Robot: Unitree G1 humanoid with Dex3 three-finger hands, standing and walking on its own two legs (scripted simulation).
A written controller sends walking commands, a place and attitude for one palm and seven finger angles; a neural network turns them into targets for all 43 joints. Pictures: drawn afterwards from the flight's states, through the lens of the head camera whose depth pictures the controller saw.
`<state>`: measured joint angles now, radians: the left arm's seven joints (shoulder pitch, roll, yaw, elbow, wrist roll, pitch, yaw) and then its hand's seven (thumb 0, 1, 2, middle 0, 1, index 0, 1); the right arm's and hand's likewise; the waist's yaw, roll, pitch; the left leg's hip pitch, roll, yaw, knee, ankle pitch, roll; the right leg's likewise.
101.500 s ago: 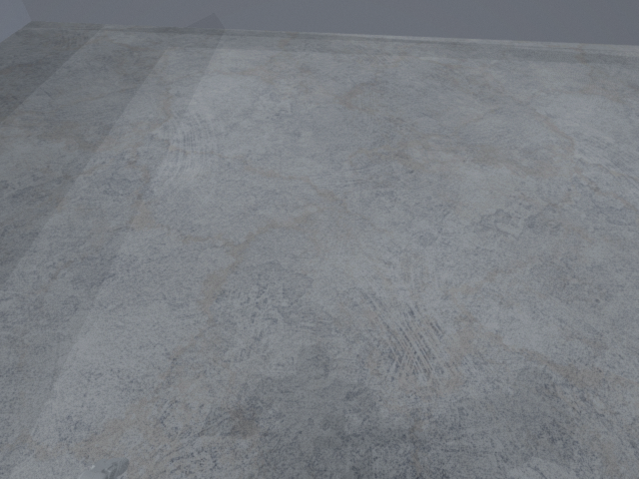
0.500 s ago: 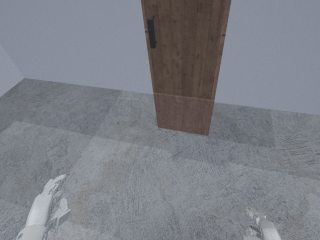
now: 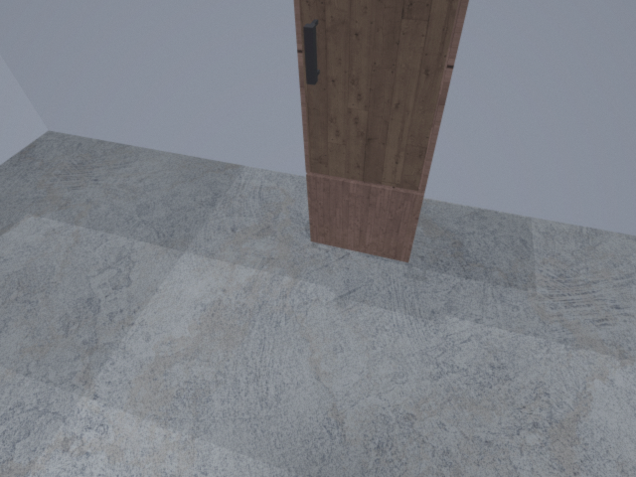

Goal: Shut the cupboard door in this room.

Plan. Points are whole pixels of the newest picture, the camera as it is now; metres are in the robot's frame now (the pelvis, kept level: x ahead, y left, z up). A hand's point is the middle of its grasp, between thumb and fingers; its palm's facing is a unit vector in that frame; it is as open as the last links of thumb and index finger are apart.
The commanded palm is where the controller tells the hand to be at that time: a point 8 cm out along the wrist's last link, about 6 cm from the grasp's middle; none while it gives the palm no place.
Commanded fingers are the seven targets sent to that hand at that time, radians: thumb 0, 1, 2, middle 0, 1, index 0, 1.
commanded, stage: let the arm hang, fingers relaxed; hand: left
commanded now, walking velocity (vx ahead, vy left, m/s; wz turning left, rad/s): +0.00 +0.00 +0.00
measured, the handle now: (313, 52) +1.08 +0.06 +0.06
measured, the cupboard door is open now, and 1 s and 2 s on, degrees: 0 0 0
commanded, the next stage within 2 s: look to check the result in 0.46 s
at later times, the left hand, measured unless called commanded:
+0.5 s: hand out of the picture -0.01 +0.16 -0.17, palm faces +0.03 -0.99 -0.16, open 7.3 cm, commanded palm none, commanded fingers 0.00 0.90 0.90 -0.20 -0.30 -0.20 -0.30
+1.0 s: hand out of the picture +0.04 +0.17 -0.17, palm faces +0.01 -0.98 -0.18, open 7.4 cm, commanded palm none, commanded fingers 0.00 0.90 0.90 -0.20 -0.30 -0.20 -0.30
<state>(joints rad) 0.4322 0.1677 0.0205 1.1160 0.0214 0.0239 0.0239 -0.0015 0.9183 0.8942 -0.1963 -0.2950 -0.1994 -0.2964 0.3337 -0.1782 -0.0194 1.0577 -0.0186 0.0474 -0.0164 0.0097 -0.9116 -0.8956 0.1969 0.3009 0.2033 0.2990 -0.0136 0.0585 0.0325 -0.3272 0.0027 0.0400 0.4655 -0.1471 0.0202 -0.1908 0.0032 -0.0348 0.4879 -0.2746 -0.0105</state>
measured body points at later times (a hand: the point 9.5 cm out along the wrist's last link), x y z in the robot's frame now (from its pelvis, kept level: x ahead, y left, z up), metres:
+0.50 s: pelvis +0.02 +0.00 +0.00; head +0.04 +0.00 +0.45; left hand -0.01 +0.21 -0.16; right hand -0.01 -0.20 -0.16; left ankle +0.09 +0.10 -0.74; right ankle -0.01 -0.11 -0.74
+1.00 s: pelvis +0.05 +0.00 +0.01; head +0.06 +0.00 +0.46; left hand +0.04 +0.22 -0.16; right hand +0.06 -0.22 -0.15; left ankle +0.09 +0.10 -0.74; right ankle -0.01 -0.11 -0.74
